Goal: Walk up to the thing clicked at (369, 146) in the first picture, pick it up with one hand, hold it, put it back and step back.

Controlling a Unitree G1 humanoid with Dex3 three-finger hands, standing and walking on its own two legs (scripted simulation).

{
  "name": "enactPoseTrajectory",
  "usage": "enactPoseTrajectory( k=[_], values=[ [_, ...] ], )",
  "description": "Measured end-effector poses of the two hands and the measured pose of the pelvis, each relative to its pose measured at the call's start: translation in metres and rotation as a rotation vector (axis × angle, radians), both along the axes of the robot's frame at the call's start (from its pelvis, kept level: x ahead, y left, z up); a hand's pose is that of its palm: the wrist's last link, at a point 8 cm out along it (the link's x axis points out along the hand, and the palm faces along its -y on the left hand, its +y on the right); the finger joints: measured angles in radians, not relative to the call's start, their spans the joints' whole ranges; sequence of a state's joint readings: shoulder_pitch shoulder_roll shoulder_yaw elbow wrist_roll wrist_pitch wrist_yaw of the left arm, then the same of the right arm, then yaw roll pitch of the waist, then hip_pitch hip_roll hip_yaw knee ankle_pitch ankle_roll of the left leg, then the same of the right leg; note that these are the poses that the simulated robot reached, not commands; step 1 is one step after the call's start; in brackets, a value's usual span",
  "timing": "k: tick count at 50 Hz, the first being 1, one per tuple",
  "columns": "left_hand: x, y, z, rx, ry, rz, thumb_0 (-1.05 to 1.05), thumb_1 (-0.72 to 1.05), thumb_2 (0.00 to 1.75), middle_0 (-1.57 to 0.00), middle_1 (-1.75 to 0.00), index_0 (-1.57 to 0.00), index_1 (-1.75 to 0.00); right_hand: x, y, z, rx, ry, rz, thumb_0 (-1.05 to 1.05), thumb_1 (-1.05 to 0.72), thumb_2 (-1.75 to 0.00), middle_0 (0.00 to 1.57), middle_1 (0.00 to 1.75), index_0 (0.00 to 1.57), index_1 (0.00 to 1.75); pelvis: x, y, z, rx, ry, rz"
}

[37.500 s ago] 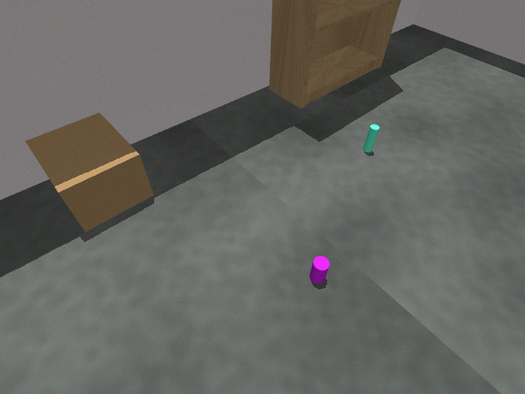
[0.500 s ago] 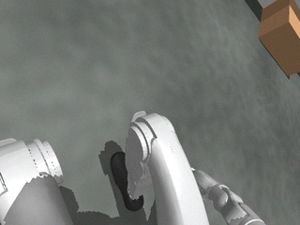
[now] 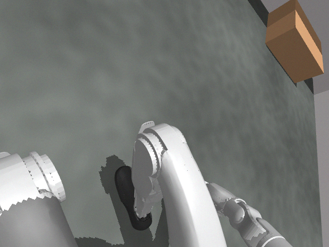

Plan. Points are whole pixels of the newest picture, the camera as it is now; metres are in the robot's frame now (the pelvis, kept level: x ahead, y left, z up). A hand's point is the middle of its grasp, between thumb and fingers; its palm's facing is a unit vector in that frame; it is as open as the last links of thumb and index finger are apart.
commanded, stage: loosen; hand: left
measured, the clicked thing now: out of the picture +0.44 +0.34 -0.20
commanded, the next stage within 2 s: open in 0.08 s
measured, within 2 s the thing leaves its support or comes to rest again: neither
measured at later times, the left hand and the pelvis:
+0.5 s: hand out of the picture +0.45 +0.33 -0.15, palm faces +0.51 -0.86 +0.00, open 10.8 cm; pelvis +0.00 +0.00 +0.00, yaw +0 degrees
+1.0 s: hand out of the picture +0.45 +0.35 -0.13, palm faces +0.53 -0.85 +0.03, open 17.0 cm; pelvis +0.00 +0.00 +0.00, yaw +0 degrees
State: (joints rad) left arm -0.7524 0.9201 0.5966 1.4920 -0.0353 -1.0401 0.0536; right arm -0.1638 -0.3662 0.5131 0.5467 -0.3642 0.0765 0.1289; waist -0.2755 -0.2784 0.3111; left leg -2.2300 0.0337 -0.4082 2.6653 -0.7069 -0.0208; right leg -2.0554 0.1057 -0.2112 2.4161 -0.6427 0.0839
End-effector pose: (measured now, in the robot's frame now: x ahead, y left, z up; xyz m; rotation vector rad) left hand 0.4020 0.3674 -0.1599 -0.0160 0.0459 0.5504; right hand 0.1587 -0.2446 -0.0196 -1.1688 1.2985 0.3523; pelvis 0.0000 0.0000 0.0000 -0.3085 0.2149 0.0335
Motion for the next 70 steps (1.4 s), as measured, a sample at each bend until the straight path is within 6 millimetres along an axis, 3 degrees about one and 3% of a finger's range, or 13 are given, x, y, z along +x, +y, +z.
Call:
enactPoseTrajectory(
  k=[5, 16, 32, 46, 51, 60, 70],
  values=[
    [0.001, 0.000, 0.001, 0.002, -0.008, -0.001, 0.01, -0.03, 0.89, -0.95, -0.99, -0.95, -0.97, 0.000, 0.002, 0.001, -0.001, -0.002, 0.003, 0.00, -0.91, -0.89, 0.21, 0.30, 0.20, 0.30, 0.000, 0.001, 0.000, -0.003, -0.002, -0.001],
    [0.003, -0.001, 0.002, 0.005, -0.013, -0.006, 0.00, -0.01, 0.72, -0.93, -0.88, -0.93, -0.86, 0.000, 0.002, 0.001, 0.000, 0.000, 0.008, 0.00, -0.91, -0.89, 0.21, 0.30, 0.20, 0.30, -0.001, 0.000, 0.000, -0.002, -0.003, -0.004],
    [0.003, -0.001, 0.006, 0.006, -0.017, -0.012, -0.01, -0.27, 0.31, -0.53, -0.41, -0.53, -0.40, -0.001, 0.003, 0.003, 0.007, -0.010, 0.008, 0.00, -0.90, -0.89, 0.21, 0.30, 0.20, 0.30, -0.002, 0.000, 0.001, -0.001, -0.005, -0.009],
    [0.006, 0.005, 0.011, 0.008, -0.053, -0.013, -0.01, -0.48, 0.11, -0.20, -0.13, -0.20, -0.13, -0.002, 0.004, 0.005, -0.007, -0.015, -0.004, 0.00, -0.91, -0.89, 0.21, 0.30, 0.20, 0.30, -0.002, 0.001, 0.002, -0.007, -0.006, -0.010],
    [0.005, 0.027, 0.030, 0.040, -0.098, 0.004, -0.02, -0.53, 0.08, -0.14, -0.08, -0.13, -0.08, -0.006, 0.002, 0.005, -0.007, -0.015, -0.047, 0.00, -0.91, -0.89, 0.21, 0.30, 0.20, 0.30, -0.001, 0.001, 0.004, -0.004, 0.008, -0.005],
    [-0.017, 0.070, 0.091, 0.080, -0.088, -0.027, -0.02, -0.59, 0.02, -0.09, -0.04, -0.09, -0.03, -0.006, 0.001, 0.001, 0.067, -0.054, -0.165, 0.00, -0.91, -0.89, 0.21, 0.30, 0.20, 0.30, 0.002, -0.001, 0.017, 0.017, 0.090, 0.020],
    [-0.044, 0.102, 0.136, 0.168, 0.200, -0.019, -0.02, -0.54, 0.04, -0.08, -0.07, -0.09, -0.05, 0.006, 0.003, -0.003, 0.195, -0.136, -0.347, 0.00, -0.92, -0.90, 0.21, 0.30, 0.20, 0.30, 0.003, -0.004, 0.036, 0.057, 0.188, 0.051]
  ],
)
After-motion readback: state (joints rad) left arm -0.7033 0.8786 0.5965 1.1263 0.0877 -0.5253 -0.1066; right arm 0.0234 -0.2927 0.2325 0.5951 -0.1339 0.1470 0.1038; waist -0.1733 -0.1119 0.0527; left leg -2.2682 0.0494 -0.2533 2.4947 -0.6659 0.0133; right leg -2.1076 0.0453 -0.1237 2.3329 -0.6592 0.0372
